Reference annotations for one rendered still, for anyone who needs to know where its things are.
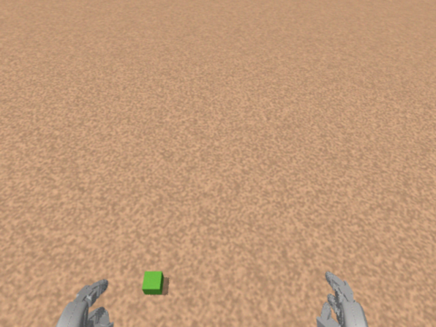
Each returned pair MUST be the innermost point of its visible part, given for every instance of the cube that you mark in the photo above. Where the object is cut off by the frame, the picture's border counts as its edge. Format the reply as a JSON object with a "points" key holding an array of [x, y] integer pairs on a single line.
{"points": [[153, 282]]}

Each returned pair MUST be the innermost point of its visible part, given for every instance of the left robot hand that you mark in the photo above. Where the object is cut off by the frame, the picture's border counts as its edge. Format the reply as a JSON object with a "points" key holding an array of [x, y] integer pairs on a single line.
{"points": [[76, 313]]}

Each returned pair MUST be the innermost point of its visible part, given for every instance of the right robot hand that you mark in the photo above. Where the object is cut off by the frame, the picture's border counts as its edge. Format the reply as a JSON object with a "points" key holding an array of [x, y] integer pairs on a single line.
{"points": [[349, 312]]}

